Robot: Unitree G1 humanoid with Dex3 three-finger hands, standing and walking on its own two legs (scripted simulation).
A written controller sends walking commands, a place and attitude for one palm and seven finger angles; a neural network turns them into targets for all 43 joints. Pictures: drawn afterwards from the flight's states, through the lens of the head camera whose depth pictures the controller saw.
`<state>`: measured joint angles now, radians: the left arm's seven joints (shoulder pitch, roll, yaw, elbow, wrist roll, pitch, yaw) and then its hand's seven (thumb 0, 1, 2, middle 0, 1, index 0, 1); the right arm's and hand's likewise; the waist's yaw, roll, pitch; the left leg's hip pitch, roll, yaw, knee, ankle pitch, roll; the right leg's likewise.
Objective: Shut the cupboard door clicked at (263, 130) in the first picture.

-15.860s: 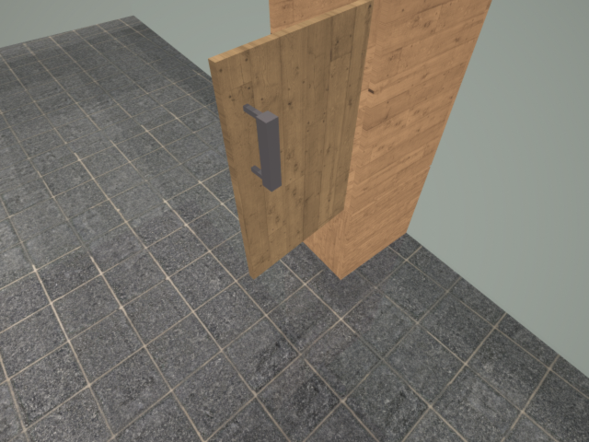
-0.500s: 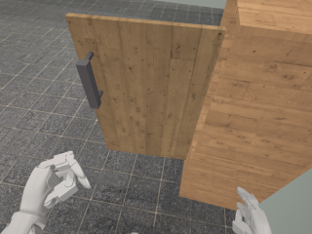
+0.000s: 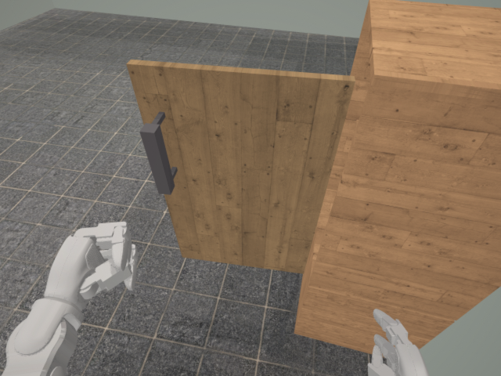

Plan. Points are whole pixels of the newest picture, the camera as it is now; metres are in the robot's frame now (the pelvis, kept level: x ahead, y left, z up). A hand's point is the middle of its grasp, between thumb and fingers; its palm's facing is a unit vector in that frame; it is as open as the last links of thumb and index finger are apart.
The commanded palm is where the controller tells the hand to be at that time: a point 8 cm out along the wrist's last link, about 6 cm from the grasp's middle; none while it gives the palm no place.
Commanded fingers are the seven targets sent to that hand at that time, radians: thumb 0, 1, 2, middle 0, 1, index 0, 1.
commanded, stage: raise the hand and make a fist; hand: left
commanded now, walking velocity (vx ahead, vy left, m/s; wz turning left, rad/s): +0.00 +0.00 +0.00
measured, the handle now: (163, 154) +0.48 +0.21 +0.11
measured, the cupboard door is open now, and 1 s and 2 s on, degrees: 96 96 96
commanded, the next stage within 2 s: bring the fist close to the handle in 0.30 s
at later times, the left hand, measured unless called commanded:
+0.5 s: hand (148, 268) +0.24 +0.16 +0.10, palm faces -0.03 -1.00 -0.09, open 3.1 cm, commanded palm +0.22 +0.22 +0.11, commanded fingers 0.00 0.90 0.90 -1.30 -1.50 -1.30 -1.50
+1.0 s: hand (154, 221) +0.31 +0.18 +0.11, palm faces -0.03 -1.00 -0.07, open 3.1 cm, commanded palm +0.29 +0.23 +0.11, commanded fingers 0.00 0.90 0.90 -1.30 -1.50 -1.30 -1.50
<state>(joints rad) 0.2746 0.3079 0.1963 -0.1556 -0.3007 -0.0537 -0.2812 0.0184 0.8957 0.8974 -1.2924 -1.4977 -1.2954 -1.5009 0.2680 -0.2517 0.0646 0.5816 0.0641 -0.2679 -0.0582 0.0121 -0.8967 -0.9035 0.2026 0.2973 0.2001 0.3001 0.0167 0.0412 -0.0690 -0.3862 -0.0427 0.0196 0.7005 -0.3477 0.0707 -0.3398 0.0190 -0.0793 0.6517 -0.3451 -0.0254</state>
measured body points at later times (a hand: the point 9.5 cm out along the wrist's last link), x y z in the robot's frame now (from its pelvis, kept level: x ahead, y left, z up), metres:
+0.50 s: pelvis +0.00 -0.03 +0.00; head +0.00 -0.04 +0.45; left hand +0.23 +0.22 +0.11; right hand +0.18 -0.26 -0.07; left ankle +0.01 +0.07 -0.72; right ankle +0.00 -0.11 -0.72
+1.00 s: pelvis +0.01 -0.03 +0.00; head +0.02 -0.04 +0.45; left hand +0.31 +0.23 +0.11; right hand +0.16 -0.29 -0.08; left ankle +0.01 +0.07 -0.72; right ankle +0.00 -0.11 -0.72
